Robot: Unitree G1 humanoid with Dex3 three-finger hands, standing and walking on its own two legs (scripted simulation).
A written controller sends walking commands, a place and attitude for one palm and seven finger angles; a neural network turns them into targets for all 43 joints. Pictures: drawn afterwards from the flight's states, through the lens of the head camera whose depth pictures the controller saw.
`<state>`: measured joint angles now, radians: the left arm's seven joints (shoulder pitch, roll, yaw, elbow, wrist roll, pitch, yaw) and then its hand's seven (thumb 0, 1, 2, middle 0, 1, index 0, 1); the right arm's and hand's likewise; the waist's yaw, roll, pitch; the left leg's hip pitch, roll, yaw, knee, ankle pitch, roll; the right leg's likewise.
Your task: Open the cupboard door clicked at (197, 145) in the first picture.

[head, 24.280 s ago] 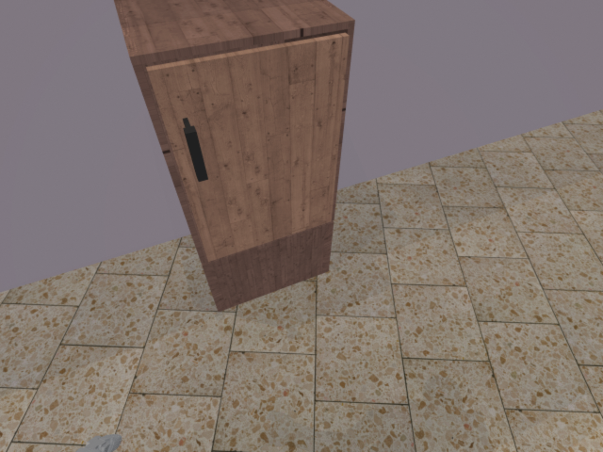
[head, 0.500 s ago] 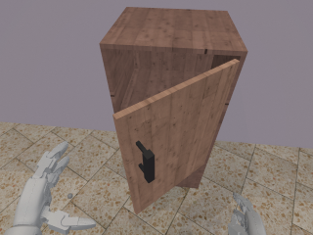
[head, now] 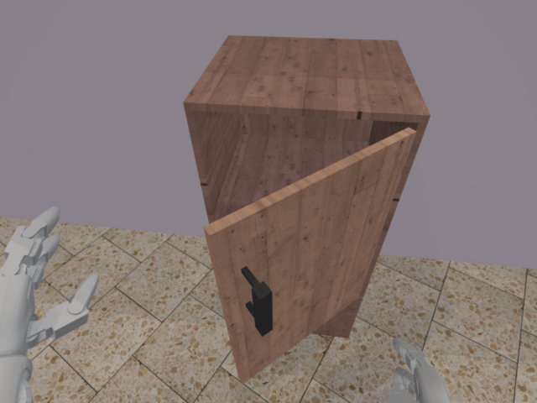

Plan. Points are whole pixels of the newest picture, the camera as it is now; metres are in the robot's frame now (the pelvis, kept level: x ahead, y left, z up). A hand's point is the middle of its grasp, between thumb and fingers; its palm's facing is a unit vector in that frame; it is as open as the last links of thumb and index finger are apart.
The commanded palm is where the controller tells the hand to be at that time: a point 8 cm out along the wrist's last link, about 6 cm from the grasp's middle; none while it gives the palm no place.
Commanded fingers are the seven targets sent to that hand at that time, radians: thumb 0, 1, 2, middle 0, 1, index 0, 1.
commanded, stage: draw the hand back to the body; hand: left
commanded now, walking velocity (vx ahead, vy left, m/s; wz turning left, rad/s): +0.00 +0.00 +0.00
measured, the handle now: (255, 300) +0.29 +0.06 -0.01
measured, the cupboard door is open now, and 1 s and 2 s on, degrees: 42 42 42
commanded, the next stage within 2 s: step back with the hand held close in 0.44 s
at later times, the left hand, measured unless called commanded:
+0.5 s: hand (93, 301) +0.18 +0.22 +0.16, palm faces +0.44 -0.81 -0.40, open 7.4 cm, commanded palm +0.13 +0.26 +0.17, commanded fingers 0.00 0.90 0.90 -0.20 -0.30 -0.20 -0.30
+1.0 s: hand (67, 322) +0.15 +0.23 +0.16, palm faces +0.35 -0.79 -0.51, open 7.4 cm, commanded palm +0.09 +0.27 +0.18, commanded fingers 0.00 0.90 0.90 -0.20 -0.30 -0.20 -0.30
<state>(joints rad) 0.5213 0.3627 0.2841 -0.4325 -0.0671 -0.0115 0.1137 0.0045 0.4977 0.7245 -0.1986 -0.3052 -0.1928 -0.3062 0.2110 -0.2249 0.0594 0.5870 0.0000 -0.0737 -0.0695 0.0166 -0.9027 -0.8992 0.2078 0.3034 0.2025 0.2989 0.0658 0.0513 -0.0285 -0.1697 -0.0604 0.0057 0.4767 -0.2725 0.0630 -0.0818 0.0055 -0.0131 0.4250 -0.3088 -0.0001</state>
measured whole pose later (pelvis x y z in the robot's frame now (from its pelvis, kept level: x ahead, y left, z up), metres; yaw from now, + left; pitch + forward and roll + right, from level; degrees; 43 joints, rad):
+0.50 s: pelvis -0.01 -0.04 +0.00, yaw +0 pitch -4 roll +0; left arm 0.48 0.35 0.32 -0.38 -0.09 -0.05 0.10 0.02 0.89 0.90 -0.22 -0.31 -0.21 -0.31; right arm 0.19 -0.24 0.02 0.64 0.00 -0.06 -0.08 0.02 -0.90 -0.90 0.21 0.30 0.20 0.30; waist 0.07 0.07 0.00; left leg -0.10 -0.01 -0.02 0.41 -0.24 0.01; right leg -0.01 0.06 -0.03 0.35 -0.27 -0.06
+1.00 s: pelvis -0.05 -0.03 +0.00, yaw +0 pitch -1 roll -1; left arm 0.57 0.45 0.39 -0.48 -0.08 -0.11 0.12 0.01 0.89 0.90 -0.22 -0.31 -0.21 -0.31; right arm 0.16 -0.24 -0.03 0.57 0.02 0.05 -0.09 0.02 -0.91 -0.90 0.20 0.30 0.20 0.30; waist 0.00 0.04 0.02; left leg -0.27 -0.01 0.00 0.47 -0.18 0.03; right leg -0.19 0.05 -0.02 0.42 -0.22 -0.03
